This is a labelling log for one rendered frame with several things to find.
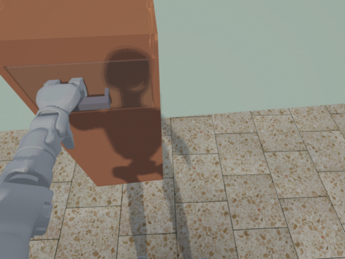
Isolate drawer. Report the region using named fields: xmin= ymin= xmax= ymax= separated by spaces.
xmin=6 ymin=58 xmax=153 ymax=112

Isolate left robot forearm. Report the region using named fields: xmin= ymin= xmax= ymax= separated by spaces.
xmin=0 ymin=106 xmax=69 ymax=189

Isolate cabinet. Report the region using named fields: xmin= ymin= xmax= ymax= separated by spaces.
xmin=0 ymin=0 xmax=163 ymax=187

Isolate handle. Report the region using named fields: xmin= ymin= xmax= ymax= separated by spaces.
xmin=73 ymin=88 xmax=111 ymax=111

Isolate left robot hand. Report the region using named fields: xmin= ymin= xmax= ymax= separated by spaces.
xmin=36 ymin=77 xmax=87 ymax=149

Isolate robot left upper arm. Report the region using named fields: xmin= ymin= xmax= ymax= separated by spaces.
xmin=0 ymin=182 xmax=54 ymax=259

